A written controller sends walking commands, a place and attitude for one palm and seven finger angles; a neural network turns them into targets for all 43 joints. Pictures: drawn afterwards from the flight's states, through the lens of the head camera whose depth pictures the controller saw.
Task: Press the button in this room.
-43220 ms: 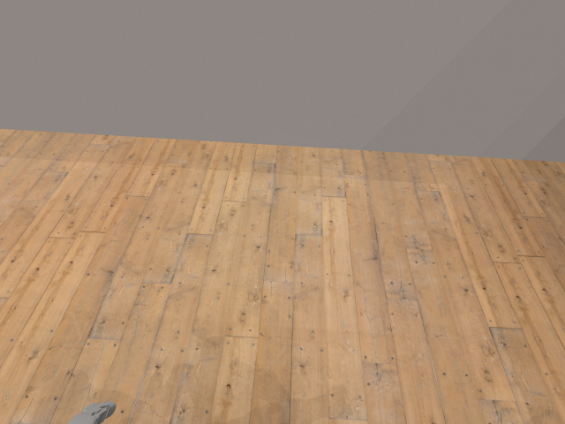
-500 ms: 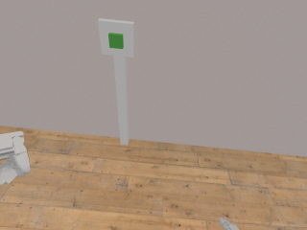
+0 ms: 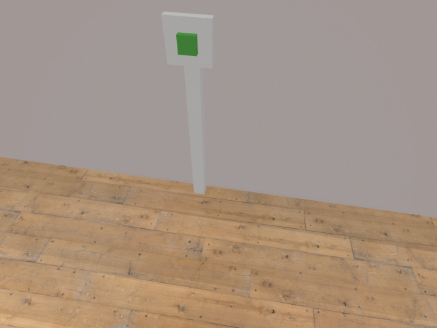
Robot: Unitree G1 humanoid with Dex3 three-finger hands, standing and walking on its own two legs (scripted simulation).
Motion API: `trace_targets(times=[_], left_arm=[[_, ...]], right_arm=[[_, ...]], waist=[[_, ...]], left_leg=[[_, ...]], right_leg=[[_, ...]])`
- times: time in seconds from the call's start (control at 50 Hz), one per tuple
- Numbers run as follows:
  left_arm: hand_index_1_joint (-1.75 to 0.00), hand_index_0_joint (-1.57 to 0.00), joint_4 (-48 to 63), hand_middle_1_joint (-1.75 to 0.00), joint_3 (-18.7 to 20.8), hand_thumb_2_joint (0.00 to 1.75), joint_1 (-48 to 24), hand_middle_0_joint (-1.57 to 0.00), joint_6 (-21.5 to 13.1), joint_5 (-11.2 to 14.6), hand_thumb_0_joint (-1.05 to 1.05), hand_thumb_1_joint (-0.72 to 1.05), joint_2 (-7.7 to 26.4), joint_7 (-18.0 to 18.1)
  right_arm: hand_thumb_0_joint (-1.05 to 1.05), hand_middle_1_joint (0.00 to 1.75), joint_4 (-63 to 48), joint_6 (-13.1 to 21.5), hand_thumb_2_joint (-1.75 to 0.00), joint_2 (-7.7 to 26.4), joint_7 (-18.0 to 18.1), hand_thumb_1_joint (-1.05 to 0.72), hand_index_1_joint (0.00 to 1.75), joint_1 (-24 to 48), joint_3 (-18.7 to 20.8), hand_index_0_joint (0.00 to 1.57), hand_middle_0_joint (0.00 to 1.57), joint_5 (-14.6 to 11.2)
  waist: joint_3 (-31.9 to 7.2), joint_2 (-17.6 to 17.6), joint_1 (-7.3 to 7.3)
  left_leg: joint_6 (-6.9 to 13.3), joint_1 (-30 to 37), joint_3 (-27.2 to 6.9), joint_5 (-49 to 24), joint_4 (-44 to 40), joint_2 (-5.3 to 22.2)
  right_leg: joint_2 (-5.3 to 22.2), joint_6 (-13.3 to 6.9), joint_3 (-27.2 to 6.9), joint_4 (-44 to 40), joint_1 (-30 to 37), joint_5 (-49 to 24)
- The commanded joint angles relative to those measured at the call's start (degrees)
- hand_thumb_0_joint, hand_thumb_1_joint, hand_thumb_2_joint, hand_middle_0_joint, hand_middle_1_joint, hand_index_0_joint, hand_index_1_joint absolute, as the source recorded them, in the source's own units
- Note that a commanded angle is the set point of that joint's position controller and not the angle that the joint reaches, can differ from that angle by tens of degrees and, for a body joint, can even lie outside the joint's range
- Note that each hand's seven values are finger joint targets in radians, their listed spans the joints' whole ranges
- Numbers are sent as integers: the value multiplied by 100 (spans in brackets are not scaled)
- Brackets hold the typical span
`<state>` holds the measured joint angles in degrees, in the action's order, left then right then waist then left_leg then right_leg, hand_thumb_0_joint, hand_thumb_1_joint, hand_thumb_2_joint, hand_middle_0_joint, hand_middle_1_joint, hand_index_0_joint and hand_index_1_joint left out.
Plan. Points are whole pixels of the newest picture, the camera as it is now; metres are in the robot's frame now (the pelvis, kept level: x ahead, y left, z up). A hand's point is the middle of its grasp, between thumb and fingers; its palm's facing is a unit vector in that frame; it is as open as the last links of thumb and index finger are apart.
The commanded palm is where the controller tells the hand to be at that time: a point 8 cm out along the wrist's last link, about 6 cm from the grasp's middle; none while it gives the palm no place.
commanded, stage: let the arm hang, fingers relaxed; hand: left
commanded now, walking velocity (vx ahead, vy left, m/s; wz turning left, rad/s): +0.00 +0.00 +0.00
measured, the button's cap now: (187, 44) +0.92 +0.12 +0.11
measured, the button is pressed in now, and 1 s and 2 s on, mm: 0 0 0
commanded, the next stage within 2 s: stand and wait in 0.82 s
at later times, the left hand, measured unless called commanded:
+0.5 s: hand out of the picture +0.02 +0.21 -0.15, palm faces +0.01 -0.97 -0.24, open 7.0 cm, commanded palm none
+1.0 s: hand out of the picture +0.05 +0.20 -0.15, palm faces -0.01 -0.97 -0.24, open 7.4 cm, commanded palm none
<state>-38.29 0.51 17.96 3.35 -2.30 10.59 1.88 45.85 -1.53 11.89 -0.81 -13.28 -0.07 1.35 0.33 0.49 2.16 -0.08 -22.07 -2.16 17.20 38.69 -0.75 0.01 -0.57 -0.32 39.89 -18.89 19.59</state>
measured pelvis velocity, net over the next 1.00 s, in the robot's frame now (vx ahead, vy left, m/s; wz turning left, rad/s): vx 0.02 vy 0.01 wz -0.03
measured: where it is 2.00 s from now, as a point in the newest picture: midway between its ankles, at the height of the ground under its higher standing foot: outside the picture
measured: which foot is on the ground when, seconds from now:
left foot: down 0.00-1.00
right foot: down 0.00-1.00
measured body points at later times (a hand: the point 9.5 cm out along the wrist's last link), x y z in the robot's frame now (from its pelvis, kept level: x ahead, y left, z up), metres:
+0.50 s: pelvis +0.01 +0.02 +0.02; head +0.02 +0.01 +0.47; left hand +0.02 +0.26 -0.13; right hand +0.02 -0.21 -0.14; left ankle +0.06 +0.13 -0.72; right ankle +0.02 -0.12 -0.72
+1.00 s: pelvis +0.02 +0.01 +0.02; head +0.04 +0.00 +0.47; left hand +0.06 +0.25 -0.13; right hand +0.02 -0.23 -0.14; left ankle +0.06 +0.13 -0.72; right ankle +0.02 -0.12 -0.72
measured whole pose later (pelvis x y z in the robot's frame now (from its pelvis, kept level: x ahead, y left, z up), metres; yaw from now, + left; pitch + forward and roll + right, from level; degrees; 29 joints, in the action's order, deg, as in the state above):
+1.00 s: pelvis +0.02 +0.01 +0.02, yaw -2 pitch -2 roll +0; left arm -64.6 1.5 12.2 -0.1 -0.6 11.0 1.3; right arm 64.5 -0.6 10.7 1.1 -14.0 1.0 0.8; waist 3.9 -0.7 0.7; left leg -0.1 -12.3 -0.5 10.0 24.1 0.0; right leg -0.3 0.3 -2.0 24.6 -9.4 13.4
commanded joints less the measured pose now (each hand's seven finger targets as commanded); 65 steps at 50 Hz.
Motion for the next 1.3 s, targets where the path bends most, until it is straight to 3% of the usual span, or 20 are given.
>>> trace_targets(times=[0.0, 0.02, 0.04, 0.06, 0.12, 0.18, 0.24, 0.3, 0.36, 0.6, 0.72, 0.82, 0.94, 1.28], left_arm=[[-90, -75, -134, -90, 227, 90, -360, -75, -343, 113, 0, 90, 979, -93], [-86, -71, -280, -86, 259, 90, -203, -71, -353, 127, 0, 90, 834, -71], [-82, -68, -466, -82, 228, 90, -89, -68, -337, 152, 0, 90, 795, -61], [-78, -64, -656, -78, 225, 90, 9, -64, -322, 159, 0, 90, 850, -54], [-66, -53, -1163, -66, 201, 90, 129, -53, -333, 175, 0, 90, 850, -76], [-54, -42, -1507, -54, 181, 90, 91, -42, -343, 175, 0, 90, 820, -73], [-42, -31, -1783, -42, 175, 90, 82, -31, -340, 171, 0, 90, 804, -53], [-30, -20, -2010, -30, 160, 90, 99, -20, -343, 164, 0, 90, 787, -36], [-30, -20, -2178, -30, 159, 90, 101, -20, -355, 154, 0, 90, 800, -24], [-30, -20, -2409, -30, 157, 90, -138, -20, -375, 144, 0, 90, 680, -8], [-30, -20, -2400, -30, 193, 90, -239, -20, -416, 153, 0, 90, 719, -6], [-30, -20, -2407, -30, 211, 90, -337, -20, -419, 157, 0, 90, 770, -8], [-30, -20, -2414, -30, 246, 90, -431, -20, -434, 165, 0, 90, 885, -12], [-30, -20, -2385, -30, 289, 90, -823, -20, -473, 153, 0, 90, 1343, -55]], right_arm=[[0, 30, 38, 108, -90, 506, 98, -90, 30, -333, 186, 20, 20, 6], [0, 30, 118, 146, -90, 499, 121, -90, 30, -316, 190, 20, 20, 30], [0, 30, 186, 164, -90, 557, 142, -90, 30, -223, 172, 20, 20, 35], [0, 30, 257, 158, -90, 593, 149, -90, 30, -89, 168, 20, 20, 24], [0, 30, 528, 155, -90, 539, 186, -90, 30, -256, 172, 20, 20, -5], [0, 30, 806, 164, -90, 542, 204, -90, 30, -430, 189, 20, 20, -17], [0, 30, 1031, 170, -90, 548, 220, -90, 30, -496, 199, 20, 20, -25], [0, 30, 1196, 163, -90, 530, 227, -90, 30, -514, 206, 20, 20, -33], [0, 30, 1311, 164, -90, 532, 227, -90, 30, -503, 218, 20, 20, -38], [0, 30, 1528, 140, -90, 362, 224, -90, 30, -379, 213, 20, 20, -12], [0, 30, 1564, 190, -90, 413, 237, -90, 30, -342, 223, 20, 20, -15], [0, 30, 1592, 187, -90, 470, 247, -90, 30, -272, 238, 20, 20, -22], [0, 30, 1608, 218, -90, 609, 259, -90, 30, -216, 257, 20, 20, -27], [0, 30, 1560, 235, -90, 1083, 229, -90, 30, 298, 317, 20, 20, -31]], waist=[[250, 392, 73], [58, -439, -31], [-73, -955, -137], [14, -1205, -234], [-129, -440, -257], [-132, -122, -215], [32, -219, -205], [199, -81, -203], [305, -237, -209], [586, -42, -169], [270, -98, -167], [353, -27, -166], [126, -140, -167], [161, -79, -165]], left_leg=[[79, 1082, -78, -806, -685, 231], [115, 1025, -266, -1033, -1023, 409], [184, 772, -493, -809, -1313, 586], [217, 487, -577, -621, -1462, 607], [207, 491, -513, -203, -1688, 570], [208, 762, -465, -271, -1779, 570], [221, 831, -495, -201, -1947, 608], [220, 849, -463, -177, -2001, 591], [215, 887, -429, -198, -2030, 587], [141, 925, -273, -273, -1972, 493], [133, 1125, -238, -761, -1887, 530], [127, 1114, -225, -774, -1888, 551], [143, 1237, -271, -1020, -1895, 606], [134, 1407, -282, -1042, -1987, 646]], right_leg=[[625, -356, -938, -1995, -778, 54], [475, -250, -704, -1697, -407, -356], [343, -197, -586, -1570, 0, -355], [286, -184, -526, -1532, 280, -435], [305, -210, -481, -1697, 654, -425], [354, -219, -433, -1816, 575, -378], [354, -210, -392, -1848, 520, -363], [371, -210, -413, -1917, 469, -336], [376, -208, -414, -1928, 412, -352], [437, -177, -515, -2136, 242, -181], [460, -177, -531, -2070, 472, -631], [463, -188, -542, -2134, 494, -627], [459, -190, -507, -2069, 710, -896], [528, -207, -608, -2279, 743, -966]])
